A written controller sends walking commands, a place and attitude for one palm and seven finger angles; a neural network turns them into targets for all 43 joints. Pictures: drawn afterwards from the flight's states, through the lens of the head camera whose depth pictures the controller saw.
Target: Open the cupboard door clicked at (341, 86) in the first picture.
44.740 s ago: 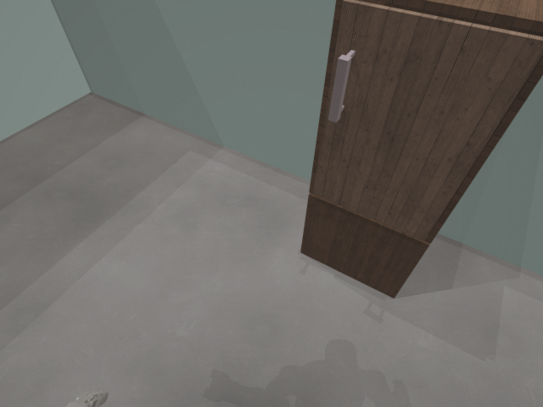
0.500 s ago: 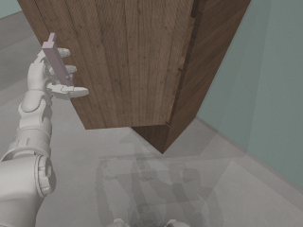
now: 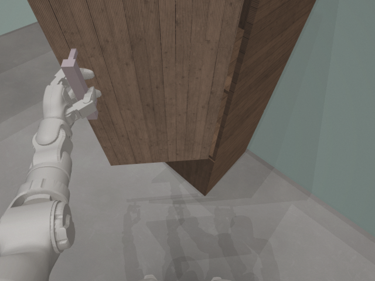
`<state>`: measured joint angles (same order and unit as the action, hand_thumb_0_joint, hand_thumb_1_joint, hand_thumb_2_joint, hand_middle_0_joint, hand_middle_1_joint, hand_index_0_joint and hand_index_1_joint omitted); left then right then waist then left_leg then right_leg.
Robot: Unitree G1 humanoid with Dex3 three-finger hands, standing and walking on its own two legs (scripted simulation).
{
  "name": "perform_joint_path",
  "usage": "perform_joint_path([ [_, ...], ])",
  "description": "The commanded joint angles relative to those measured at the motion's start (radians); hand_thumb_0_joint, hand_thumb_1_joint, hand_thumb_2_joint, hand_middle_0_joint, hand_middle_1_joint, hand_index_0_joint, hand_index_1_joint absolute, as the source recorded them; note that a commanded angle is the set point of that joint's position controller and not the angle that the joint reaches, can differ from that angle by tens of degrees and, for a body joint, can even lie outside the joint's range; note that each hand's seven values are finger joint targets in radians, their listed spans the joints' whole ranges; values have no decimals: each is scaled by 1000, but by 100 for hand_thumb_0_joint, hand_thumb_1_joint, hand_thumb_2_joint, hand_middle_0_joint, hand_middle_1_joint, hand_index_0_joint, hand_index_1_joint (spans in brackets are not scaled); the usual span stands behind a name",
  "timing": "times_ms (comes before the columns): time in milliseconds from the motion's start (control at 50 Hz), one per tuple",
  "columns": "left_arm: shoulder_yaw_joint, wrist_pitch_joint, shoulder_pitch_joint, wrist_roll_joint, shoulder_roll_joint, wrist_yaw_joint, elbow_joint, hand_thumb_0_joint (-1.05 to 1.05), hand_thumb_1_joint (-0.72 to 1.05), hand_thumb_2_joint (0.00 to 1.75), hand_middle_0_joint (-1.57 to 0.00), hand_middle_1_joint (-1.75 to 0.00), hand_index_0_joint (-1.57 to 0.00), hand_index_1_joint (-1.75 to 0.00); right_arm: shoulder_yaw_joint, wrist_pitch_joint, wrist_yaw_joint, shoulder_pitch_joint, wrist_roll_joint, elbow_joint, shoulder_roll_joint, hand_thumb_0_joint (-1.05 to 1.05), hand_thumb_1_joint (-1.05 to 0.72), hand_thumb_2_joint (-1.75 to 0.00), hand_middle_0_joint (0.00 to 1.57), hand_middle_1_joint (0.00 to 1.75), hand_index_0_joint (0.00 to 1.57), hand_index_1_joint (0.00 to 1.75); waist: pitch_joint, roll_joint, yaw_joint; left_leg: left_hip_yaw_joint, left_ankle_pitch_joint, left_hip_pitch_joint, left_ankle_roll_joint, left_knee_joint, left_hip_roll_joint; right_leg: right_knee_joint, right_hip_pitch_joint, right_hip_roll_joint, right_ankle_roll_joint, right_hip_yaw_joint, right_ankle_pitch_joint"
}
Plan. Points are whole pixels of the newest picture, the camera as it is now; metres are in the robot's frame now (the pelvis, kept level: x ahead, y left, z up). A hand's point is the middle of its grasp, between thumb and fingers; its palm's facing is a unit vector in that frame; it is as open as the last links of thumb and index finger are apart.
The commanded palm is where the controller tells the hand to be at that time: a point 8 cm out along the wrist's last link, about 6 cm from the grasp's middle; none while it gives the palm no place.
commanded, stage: pull the door open along its arc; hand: left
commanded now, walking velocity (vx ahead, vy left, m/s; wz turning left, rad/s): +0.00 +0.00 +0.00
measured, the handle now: (83, 86) +0.52 +0.22 +0.10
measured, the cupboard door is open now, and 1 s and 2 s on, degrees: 48 90 90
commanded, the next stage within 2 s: open thumb and fingers to let go in 0.98 s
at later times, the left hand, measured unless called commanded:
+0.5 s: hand (93, 129) +0.40 +0.17 +0.11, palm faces +0.01 -1.00 +0.01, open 6.2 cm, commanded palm +0.33 +0.22 +0.11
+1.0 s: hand (150, 190) +0.26 +0.06 +0.12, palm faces +0.38 -0.93 +0.02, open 6.5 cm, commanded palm +0.20 +0.11 +0.11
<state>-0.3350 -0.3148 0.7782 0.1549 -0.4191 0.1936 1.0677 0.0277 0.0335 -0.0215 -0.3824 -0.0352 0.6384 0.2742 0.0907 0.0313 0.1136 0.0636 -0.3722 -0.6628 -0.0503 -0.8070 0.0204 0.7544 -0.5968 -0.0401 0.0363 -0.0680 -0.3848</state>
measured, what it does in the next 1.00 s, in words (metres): stands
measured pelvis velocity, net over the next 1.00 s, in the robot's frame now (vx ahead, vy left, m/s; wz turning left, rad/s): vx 0.01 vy -0.04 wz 0.03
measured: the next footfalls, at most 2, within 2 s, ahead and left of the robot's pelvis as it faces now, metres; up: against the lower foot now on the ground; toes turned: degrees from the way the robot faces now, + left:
none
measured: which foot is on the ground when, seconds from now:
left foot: down 0.00-1.00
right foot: down 0.00-1.00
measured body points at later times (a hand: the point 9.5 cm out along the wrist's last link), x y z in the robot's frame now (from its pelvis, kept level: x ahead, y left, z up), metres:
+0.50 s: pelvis +0.01 -0.01 +0.01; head +0.04 -0.01 +0.46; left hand +0.39 +0.23 +0.11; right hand +0.08 -0.27 -0.10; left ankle +0.01 +0.08 -0.71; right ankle -0.01 -0.10 -0.71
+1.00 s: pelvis +0.01 -0.04 +0.02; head -0.01 -0.06 +0.47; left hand +0.24 +0.10 +0.12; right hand +0.22 -0.23 -0.05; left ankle +0.01 +0.08 -0.71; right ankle -0.01 -0.10 -0.71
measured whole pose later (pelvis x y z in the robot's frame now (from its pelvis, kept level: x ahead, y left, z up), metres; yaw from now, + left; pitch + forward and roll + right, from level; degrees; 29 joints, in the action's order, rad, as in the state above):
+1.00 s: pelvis +0.01 -0.04 +0.02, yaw +1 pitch +0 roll +0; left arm 0.21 0.07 -0.30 -0.01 0.08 -0.48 -0.22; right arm 0.06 0.13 0.01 -0.13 0.03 0.51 0.16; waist 0.08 0.05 0.01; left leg 0.04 -0.34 -0.31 0.00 -0.65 0.02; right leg 0.63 -0.25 -0.05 0.08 -0.08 -0.39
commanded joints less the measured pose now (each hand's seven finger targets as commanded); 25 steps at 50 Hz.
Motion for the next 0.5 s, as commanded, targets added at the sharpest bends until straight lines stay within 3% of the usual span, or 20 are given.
perform_joint_path([
  [0,6,-104,471,17,-190,12,-265,0,90,90,-40,-135,-40,-135,-64,-25,-12,-91,4,-61,160,0,-90,-90,20,30,20,30,400,58,8,-116,415,400,19,63,5,-74,30,-19,-14,38,359],
  [80,-17,-104,491,10,-238,12,-222,0,90,90,-40,-135,-40,-135,-59,-24,-21,-87,1,-53,165,0,-90,-90,20,30,20,30,352,18,16,-106,342,332,10,73,-3,-86,54,-13,-17,48,346],
  [120,-23,-110,457,8,-244,19,-245,0,90,90,-40,-135,-40,-135,-59,-27,-21,-78,0,-64,163,0,-90,-90,20,30,20,30,386,72,-4,-105,350,355,14,76,-6,-80,62,-11,-12,50,344],
  [240,-32,-99,260,48,-218,42,-334,0,90,90,-40,-135,-40,-135,-60,-27,-16,-54,-6,-107,156,0,-90,-90,20,30,20,30,416,32,-45,-84,408,341,7,79,-11,-82,163,-13,-11,54,432],
  [340,-28,-63,9,84,-177,47,-528,0,90,90,-40,-135,-40,-135,-65,-37,-7,-10,-16,-154,145,0,-90,-90,20,30,20,30,402,27,-87,-67,470,353,3,103,-11,-92,236,-10,-12,54,509],
  [360,-17,-48,-61,96,-146,47,-559,0,90,90,-40,-135,-40,-135,-64,-42,-5,7,-19,-164,138,0,-90,-90,20,30,20,30,376,-1,-93,-58,453,338,1,112,-12,-99,249,-7,-17,54,519],
  [440,20,-8,-282,123,-67,32,-775,0,90,90,-40,-135,-40,-135,-66,-66,4,66,-25,-203,124,0,-90,-90,20,30,20,30,349,6,-120,-45,456,352,0,134,-15,-112,290,-1,-18,54,538],
  [480,67,9,-380,128,2,13,-902,0,90,90,-40,-135,-40,-135,-64,-84,10,101,-27,-217,108,0,-90,-90,20,30,20,30,322,15,-126,-49,477,381,5,146,-11,-115,282,1,-20,44,541],
])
